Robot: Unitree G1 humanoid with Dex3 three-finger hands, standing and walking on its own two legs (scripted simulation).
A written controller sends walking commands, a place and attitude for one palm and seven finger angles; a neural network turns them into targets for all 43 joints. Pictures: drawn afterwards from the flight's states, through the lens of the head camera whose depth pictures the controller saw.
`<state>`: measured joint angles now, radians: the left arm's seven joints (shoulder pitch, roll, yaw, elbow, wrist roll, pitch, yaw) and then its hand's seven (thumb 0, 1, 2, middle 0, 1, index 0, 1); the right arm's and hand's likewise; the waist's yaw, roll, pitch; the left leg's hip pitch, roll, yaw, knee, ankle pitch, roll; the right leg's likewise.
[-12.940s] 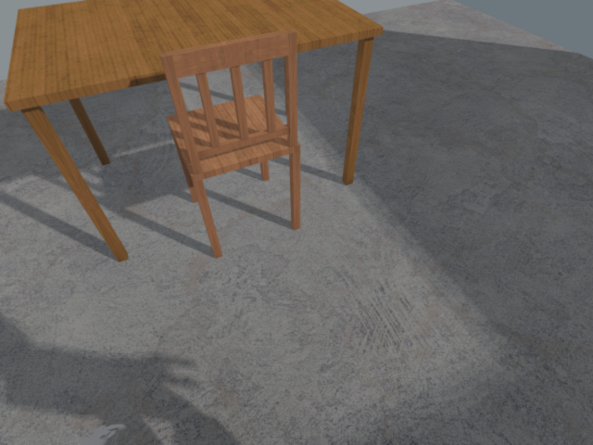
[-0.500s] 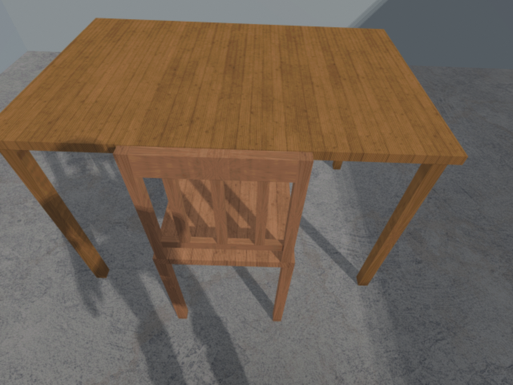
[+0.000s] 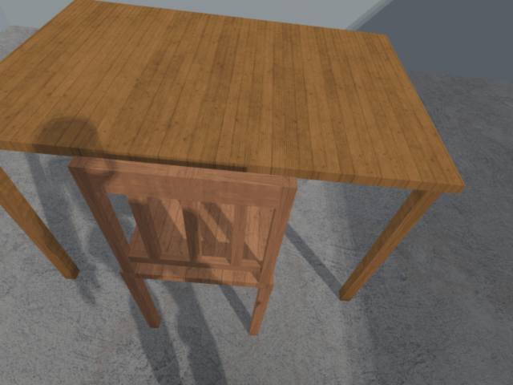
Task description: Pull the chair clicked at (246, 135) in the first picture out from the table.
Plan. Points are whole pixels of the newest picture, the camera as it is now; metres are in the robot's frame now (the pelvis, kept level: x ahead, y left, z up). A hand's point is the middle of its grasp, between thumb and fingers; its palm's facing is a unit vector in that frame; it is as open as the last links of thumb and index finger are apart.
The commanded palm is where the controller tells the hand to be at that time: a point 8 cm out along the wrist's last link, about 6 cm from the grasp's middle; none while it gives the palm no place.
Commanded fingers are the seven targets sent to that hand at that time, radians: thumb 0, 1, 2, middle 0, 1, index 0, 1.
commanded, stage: come to a stop and stand still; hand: left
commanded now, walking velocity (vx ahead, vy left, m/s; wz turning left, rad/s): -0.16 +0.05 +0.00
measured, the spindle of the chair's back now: (193, 231) +0.42 +0.17 -0.10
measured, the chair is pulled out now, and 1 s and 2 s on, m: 0.00 0.00 0.00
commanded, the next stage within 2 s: look again from close up in 0.82 s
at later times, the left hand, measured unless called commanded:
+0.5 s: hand out of the picture +0.01 +0.21 -0.17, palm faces +0.02 -0.97 -0.26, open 7.4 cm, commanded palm none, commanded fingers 0.00 0.90 0.90 -0.20 -0.30 -0.20 -0.30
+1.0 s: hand out of the picture -0.07 +0.21 -0.17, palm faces +0.02 -0.99 -0.17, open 7.4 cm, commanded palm none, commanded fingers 0.00 0.90 0.90 -0.20 -0.30 -0.20 -0.30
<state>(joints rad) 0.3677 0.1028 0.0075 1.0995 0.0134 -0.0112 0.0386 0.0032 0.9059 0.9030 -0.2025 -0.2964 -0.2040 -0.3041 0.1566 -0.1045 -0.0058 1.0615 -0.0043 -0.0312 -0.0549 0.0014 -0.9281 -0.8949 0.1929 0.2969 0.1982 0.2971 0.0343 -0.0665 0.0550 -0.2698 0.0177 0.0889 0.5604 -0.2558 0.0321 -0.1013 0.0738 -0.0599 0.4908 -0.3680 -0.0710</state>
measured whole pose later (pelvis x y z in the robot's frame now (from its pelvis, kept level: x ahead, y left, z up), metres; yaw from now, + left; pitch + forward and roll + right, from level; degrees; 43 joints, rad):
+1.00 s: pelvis -0.03 +0.04 +0.01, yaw +0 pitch +0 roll -1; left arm 0.39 0.17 -0.02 1.05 0.02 0.00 0.04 0.00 0.91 0.90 -0.20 -0.30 -0.20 -0.30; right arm 0.30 -0.15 0.01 1.06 -0.01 0.00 -0.01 0.01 -0.92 -0.89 0.20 0.30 0.20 0.30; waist 0.01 -0.03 0.01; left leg -0.30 -0.05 0.07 0.46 -0.16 0.09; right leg -0.17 0.01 -0.05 0.47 -0.30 -0.02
